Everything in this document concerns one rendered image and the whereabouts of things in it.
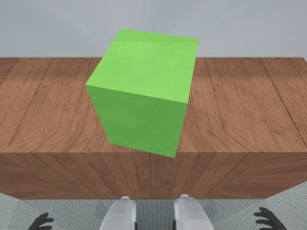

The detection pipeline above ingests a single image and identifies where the robot left hand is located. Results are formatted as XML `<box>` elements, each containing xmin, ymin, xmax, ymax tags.
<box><xmin>28</xmin><ymin>213</ymin><xmax>54</xmax><ymax>230</ymax></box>

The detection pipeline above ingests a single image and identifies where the carton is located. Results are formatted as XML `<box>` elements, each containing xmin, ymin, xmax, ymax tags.
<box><xmin>85</xmin><ymin>29</ymin><xmax>199</xmax><ymax>158</ymax></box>

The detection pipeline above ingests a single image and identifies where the robot thigh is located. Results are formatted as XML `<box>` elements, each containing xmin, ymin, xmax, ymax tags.
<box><xmin>99</xmin><ymin>198</ymin><xmax>136</xmax><ymax>230</ymax></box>
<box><xmin>174</xmin><ymin>196</ymin><xmax>214</xmax><ymax>230</ymax></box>

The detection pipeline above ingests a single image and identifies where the pedestal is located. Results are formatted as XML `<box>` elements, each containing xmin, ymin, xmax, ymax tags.
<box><xmin>0</xmin><ymin>57</ymin><xmax>307</xmax><ymax>200</ymax></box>

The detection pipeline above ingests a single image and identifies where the robot right thigh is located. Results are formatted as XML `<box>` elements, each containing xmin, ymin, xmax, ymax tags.
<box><xmin>174</xmin><ymin>196</ymin><xmax>214</xmax><ymax>230</ymax></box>

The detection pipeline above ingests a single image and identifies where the robot left thigh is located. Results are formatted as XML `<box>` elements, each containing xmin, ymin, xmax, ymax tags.
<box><xmin>99</xmin><ymin>198</ymin><xmax>136</xmax><ymax>230</ymax></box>

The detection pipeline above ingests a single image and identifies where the robot right hand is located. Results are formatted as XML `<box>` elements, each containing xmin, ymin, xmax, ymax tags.
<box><xmin>254</xmin><ymin>207</ymin><xmax>287</xmax><ymax>230</ymax></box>

